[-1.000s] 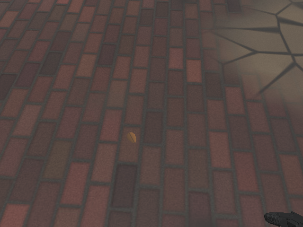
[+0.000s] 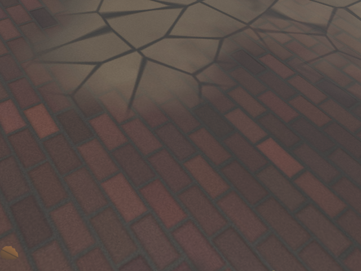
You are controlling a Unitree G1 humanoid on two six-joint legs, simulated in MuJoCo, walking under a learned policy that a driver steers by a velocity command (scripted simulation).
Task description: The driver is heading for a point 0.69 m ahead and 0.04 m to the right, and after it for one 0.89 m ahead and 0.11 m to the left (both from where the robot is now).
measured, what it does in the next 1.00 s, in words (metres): walks ahead: right foot, then left foot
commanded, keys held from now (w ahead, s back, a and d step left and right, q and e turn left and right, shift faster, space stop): e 0.02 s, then w+e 0.26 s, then w+q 0.72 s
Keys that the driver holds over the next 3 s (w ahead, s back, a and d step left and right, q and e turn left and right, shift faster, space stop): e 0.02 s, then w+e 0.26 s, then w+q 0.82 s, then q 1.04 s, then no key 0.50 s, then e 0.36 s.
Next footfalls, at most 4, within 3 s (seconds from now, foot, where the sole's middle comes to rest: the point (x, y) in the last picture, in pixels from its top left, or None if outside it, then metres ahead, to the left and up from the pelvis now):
0.22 right None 0.02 -0.15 -0.78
0.72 left None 0.42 -0.02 -0.78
1.16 right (236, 211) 0.69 -0.24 -0.78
1.64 left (171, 218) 0.66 0.02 -0.78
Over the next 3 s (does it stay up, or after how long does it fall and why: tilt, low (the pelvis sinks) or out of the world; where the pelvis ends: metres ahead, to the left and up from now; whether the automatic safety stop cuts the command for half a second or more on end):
stays up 0.65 -0.12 -0.01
